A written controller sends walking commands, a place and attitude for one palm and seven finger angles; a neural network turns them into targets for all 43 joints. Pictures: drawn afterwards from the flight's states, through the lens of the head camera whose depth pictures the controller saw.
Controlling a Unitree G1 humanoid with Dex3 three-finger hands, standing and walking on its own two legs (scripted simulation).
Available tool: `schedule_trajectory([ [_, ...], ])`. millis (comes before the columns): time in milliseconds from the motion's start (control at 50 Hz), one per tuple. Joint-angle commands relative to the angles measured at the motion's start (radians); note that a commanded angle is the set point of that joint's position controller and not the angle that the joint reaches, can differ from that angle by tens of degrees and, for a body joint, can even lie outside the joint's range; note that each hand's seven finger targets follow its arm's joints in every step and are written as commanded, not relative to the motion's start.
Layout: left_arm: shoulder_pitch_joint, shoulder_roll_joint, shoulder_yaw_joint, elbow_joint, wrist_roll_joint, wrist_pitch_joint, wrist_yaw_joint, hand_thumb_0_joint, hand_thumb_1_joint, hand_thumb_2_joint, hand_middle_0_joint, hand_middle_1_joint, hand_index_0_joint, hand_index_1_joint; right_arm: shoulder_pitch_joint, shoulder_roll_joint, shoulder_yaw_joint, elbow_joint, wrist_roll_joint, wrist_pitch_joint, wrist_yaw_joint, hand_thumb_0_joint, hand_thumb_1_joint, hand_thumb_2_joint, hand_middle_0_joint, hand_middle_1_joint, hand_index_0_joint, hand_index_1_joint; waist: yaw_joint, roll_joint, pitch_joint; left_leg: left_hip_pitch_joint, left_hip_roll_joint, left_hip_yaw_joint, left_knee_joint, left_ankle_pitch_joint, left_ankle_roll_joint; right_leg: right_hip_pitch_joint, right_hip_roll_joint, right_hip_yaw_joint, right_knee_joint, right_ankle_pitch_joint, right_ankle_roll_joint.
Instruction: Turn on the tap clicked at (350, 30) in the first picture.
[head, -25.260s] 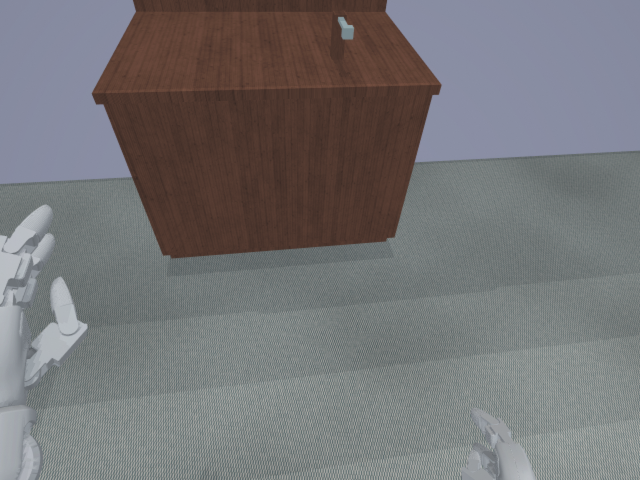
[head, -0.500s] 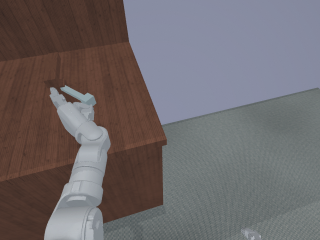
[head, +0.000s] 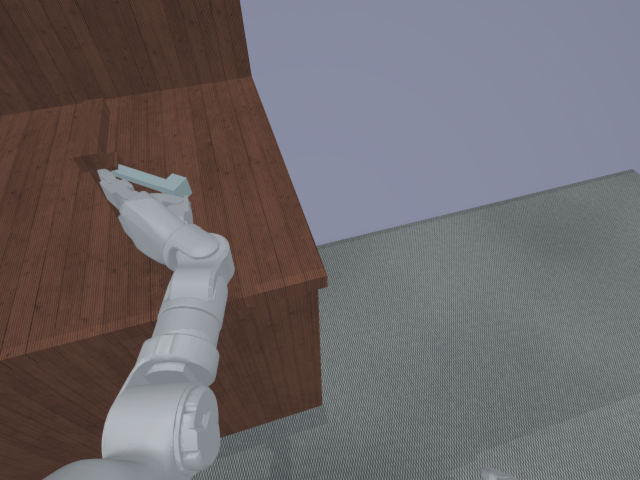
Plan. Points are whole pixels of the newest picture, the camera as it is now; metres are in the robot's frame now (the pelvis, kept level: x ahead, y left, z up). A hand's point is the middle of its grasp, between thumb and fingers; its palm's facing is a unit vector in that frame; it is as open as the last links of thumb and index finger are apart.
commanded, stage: push the lever round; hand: left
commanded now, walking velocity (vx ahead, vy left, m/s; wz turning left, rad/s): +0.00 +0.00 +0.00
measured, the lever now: (176, 189) +0.46 +0.22 +0.12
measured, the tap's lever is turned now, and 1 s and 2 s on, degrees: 49 83 84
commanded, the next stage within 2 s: lift the hand up off the lever in 0.76 s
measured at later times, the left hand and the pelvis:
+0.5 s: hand (208, 183) +0.48 +0.18 +0.11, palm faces +0.82 -0.56 -0.15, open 7.3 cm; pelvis +0.00 -0.01 -0.01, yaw +0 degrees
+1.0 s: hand (209, 173) +0.50 +0.18 +0.11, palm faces +0.81 -0.56 -0.14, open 7.5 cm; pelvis +0.01 -0.01 -0.01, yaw -1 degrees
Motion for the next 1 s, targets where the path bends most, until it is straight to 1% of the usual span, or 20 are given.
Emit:
schedule_trajectory([
  [0, -0.523, 0.113, -0.059, -0.174, 0.048, -0.047, -0.001, 0.000, 0.900, 0.900, -0.150, -0.150, -0.150, -0.150, -0.023, -0.117, -0.031, -0.102, 0.001, -0.032, 0.002, 0.000, -0.900, -0.900, 0.200, 0.300, 0.200, 0.300, -0.049, -0.077, -0.306, 0.116, -0.020, 0.052, -0.048, 0.246, 0.025, 0.133, -0.002, 0.019, -0.091, 0.252, 0.006],
  [100, -0.595, 0.106, -0.051, -0.109, 0.060, -0.045, 0.024, 0.000, 0.900, 0.900, -0.150, -0.150, -0.150, -0.150, -0.005, -0.117, -0.030, -0.086, -0.009, -0.035, 0.010, 0.000, -0.900, -0.900, 0.200, 0.300, 0.200, 0.300, -0.063, -0.069, -0.302, 0.103, -0.020, 0.047, -0.046, 0.215, 0.026, 0.097, 0.002, 0.015, -0.088, 0.206, 0.008],
  [120, -0.583, 0.141, -0.010, -0.083, 0.063, -0.042, 0.033, 0.000, 0.900, 0.900, -0.150, -0.150, -0.150, -0.150, 0.003, -0.123, -0.033, -0.078, -0.011, -0.034, 0.010, 0.000, -0.900, -0.900, 0.200, 0.300, 0.200, 0.300, -0.052, -0.073, -0.301, 0.090, -0.022, 0.041, -0.050, 0.209, 0.024, 0.099, 0.005, 0.014, -0.088, 0.198, 0.006],
  [180, -0.627, 0.122, -0.020, -0.077, 0.067, -0.045, 0.045, 0.000, 0.900, 0.900, -0.150, -0.150, -0.150, -0.150, 0.019, -0.118, -0.033, -0.078, -0.015, -0.032, 0.021, 0.000, -0.900, -0.900, 0.200, 0.300, 0.200, 0.300, -0.062, -0.051, -0.340, 0.093, -0.022, 0.046, -0.038, 0.234, 0.022, 0.100, 0.002, 0.013, -0.073, 0.227, 0.007],
  [220, -0.603, 0.147, 0.013, -0.032, 0.080, -0.039, 0.053, 0.000, 0.900, 0.900, -0.150, -0.150, -0.150, -0.150, 0.032, -0.124, -0.038, -0.068, -0.021, -0.032, 0.025, 0.000, -0.900, -0.900, 0.200, 0.300, 0.200, 0.300, -0.056, -0.055, -0.329, 0.085, -0.020, 0.042, -0.035, 0.241, 0.021, 0.089, 0.007, 0.008, -0.069, 0.227, 0.006],
  [300, -0.650, 0.132, 0.000, -0.011, 0.088, -0.045, 0.057, 0.000, 0.900, 0.900, -0.150, -0.150, -0.150, -0.150, 0.057, -0.124, -0.038, -0.072, -0.026, -0.032, 0.033, 0.000, -0.900, -0.900, 0.200, 0.300, 0.200, 0.300, -0.074, -0.073, -0.344, 0.074, -0.020, 0.049, -0.022, 0.251, 0.028, 0.081, 0.006, 0.010, -0.059, 0.252, 0.010],
  [320, -0.635, 0.179, 0.043, 0.010, 0.093, -0.045, 0.059, 0.000, 0.900, 0.900, -0.150, -0.150, -0.150, -0.150, 0.061, -0.131, -0.044, -0.063, -0.027, -0.029, 0.031, 0.000, -0.900, -0.900, 0.200, 0.300, 0.200, 0.300, -0.066, -0.070, -0.342, 0.065, -0.018, 0.046, -0.024, 0.246, 0.026, 0.083, 0.007, 0.011, -0.060, 0.244, 0.009],
  [380, -0.672, 0.155, 0.022, 0.014, 0.092, -0.054, 0.056, 0.000, 0.900, 0.900, -0.150, -0.150, -0.150, -0.150, 0.080, -0.128, -0.043, -0.068, -0.029, -0.029, 0.036, 0.000, -0.900, -0.900, 0.200, 0.300, 0.200, 0.300, -0.081, -0.091, -0.357, 0.062, -0.019, 0.051, -0.017, 0.256, 0.032, 0.086, 0.006, 0.012, -0.055, 0.271, 0.015],
  [420, -0.658, 0.204, 0.064, 0.025, 0.097, -0.056, 0.056, 0.000, 0.900, 0.900, -0.150, -0.150, -0.150, -0.150, 0.092, -0.134, -0.046, -0.062, -0.031, -0.026, 0.034, 0.000, -0.900, -0.900, 0.200, 0.300, 0.200, 0.300, -0.071, -0.084, -0.367, 0.056, -0.019, 0.050, -0.017, 0.267, 0.031, 0.100, 0.007, 0.014, -0.053, 0.288, 0.014],
  [480, -0.646, 0.188, 0.054, 0.000, 0.094, -0.062, 0.054, 0.000, 0.900, 0.900, -0.150, -0.150, -0.150, -0.150, 0.105, -0.128, -0.049, -0.070, -0.030, -0.024, 0.040, 0.000, -0.900, -0.900, 0.200, 0.300, 0.200, 0.300, -0.070, -0.064, -0.401, 0.070, -0.019, 0.057, -0.010, 0.296, 0.032, 0.117, 0.008, 0.014, -0.046, 0.321, 0.014],
  [520, -0.625, 0.201, 0.068, 0.005, 0.097, -0.057, 0.055, 0.000, 0.900, 0.900, -0.150, -0.150, -0.150, -0.150, 0.114, -0.133, -0.050, -0.066, -0.033, -0.022, 0.042, 0.000, -0.900, -0.900, 0.200, 0.300, 0.200, 0.300, -0.065, -0.061, -0.393, 0.066, -0.019, 0.057, -0.010, 0.306, 0.032, 0.121, 0.011, 0.013, -0.047, 0.338, 0.013],
  [580, -0.671, 0.190, 0.048, 0.013, 0.095, -0.057, 0.049, 0.000, 0.900, 0.900, -0.150, -0.150, -0.150, -0.150, 0.115, -0.133, -0.047, -0.067, -0.028, -0.023, 0.043, 0.000, -0.900, -0.900, 0.200, 0.300, 0.200, 0.300, -0.088, -0.086, -0.351, 0.048, -0.018, 0.061, -0.014, 0.270, 0.038, 0.109, 0.007, 0.015, -0.060, 0.317, 0.020],
  [620, -0.662, 0.238, 0.087, 0.027, 0.099, -0.056, 0.049, 0.000, 0.900, 0.900, -0.150, -0.150, -0.150, -0.150, 0.113, -0.139, -0.050, -0.061, -0.029, -0.022, 0.039, 0.000, -0.900, -0.900, 0.200, 0.300, 0.200, 0.300, -0.080, -0.080, -0.341, 0.036, -0.020, 0.061, -0.017, 0.251, 0.041, 0.111, 0.007, 0.020, -0.066, 0.303, 0.019],
  [680, -0.712, 0.240, 0.076, 0.050, 0.103, -0.061, 0.046, 0.000, 0.900, 0.900, -0.150, -0.150, -0.150, -0.150, 0.120, -0.135, -0.044, -0.061, -0.029, -0.023, 0.038, 0.000, -0.900, -0.900, 0.200, 0.300, 0.200, 0.300, -0.097, -0.080, -0.324, 0.017, -0.022, 0.062, -0.019, 0.216, 0.045, 0.096, 0.004, 0.024, -0.072, 0.272, 0.024],
  [700, -0.712, 0.266, 0.095, 0.066, 0.108, -0.063, 0.047, 0.000, 0.900, 0.900, -0.150, -0.150, -0.150, -0.150, 0.125, -0.138, -0.045, -0.059, -0.028, -0.022, 0.037, 0.000, -0.900, -0.900, 0.200, 0.300, 0.200, 0.300, -0.095, -0.091, -0.331, 0.012, -0.023, 0.062, -0.018, 0.215, 0.047, 0.102, 0.004, 0.025, -0.072, 0.273, 0.023],
  [720, -0.717, 0.279, 0.102, 0.066, 0.114, -0.065, 0.046, 0.000, 0.900, 0.900, -0.150, -0.150, -0.150, -0.150, 0.126, -0.140, -0.047, -0.052, -0.031, -0.020, 0.035, 0.000, -0.900, -0.900, 0.200, 0.300, 0.200, 0.300, -0.091, -0.051, -0.331, 0.022, -0.022, 0.058, -0.019, 0.219, 0.044, 0.091, 0.006, 0.025, -0.069, 0.266, 0.020],
  [780, -0.728, 0.230, 0.062, 0.073, 0.115, -0.071, 0.045, 0.000, 0.900, 0.900, -0.150, -0.150, -0.150, -0.150, 0.139, -0.131, -0.043, -0.058, -0.033, -0.021, 0.042, 0.000, -0.900, -0.900, 0.200, 0.300, 0.200, 0.300, -0.103, -0.047, -0.356, 0.039, -0.021, 0.060, -0.006, 0.255, 0.044, 0.081, 0.009, 0.018, -0.055, 0.303, 0.020],
  [820, -0.725, 0.260, 0.089, 0.110, 0.122, -0.068, 0.047, 0.000, 0.900, 0.900, -0.150, -0.150, -0.150, -0.150, 0.151, -0.140, -0.046, -0.047, -0.036, -0.019, 0.042, 0.000, -0.900, -0.900, 0.200, 0.300, 0.200, 0.300, -0.107, -0.051, -0.348, 0.036, -0.018, 0.053, -0.002, 0.259, 0.042, 0.067, 0.011, 0.014, -0.050, 0.298, 0.019],
  [900, -0.729, 0.259, 0.091, 0.049, 0.102, -0.080, 0.043, 0.000, 0.900, 0.900, -0.150, -0.150, -0.150, -0.150, 0.156, -0.136, -0.047, -0.068, -0.035, -0.019, 0.045, 0.000, -0.900, -0.900, 0.200, 0.300, 0.200, 0.300, -0.091, -0.037, -0.426, 0.056, -0.021, 0.063, 0.000, 0.302, 0.042, 0.119, 0.012, 0.019, -0.043, 0.359, 0.022],
  [980, -0.665, 0.297, 0.128, 0.019, 0.093, -0.073, 0.032, 0.000, 0.900, 0.900, -0.150, -0.150, -0.150, -0.150, 0.161, -0.138, -0.049, -0.077, -0.030, -0.010, 0.043, 0.000, -0.900, -0.900, 0.200, 0.300, 0.200, 0.300, -0.077, -0.057, -0.439, 0.055, -0.020, 0.070, -0.003, 0.345, 0.042, 0.176, 0.009, 0.022, -0.042, 0.433, 0.024],
])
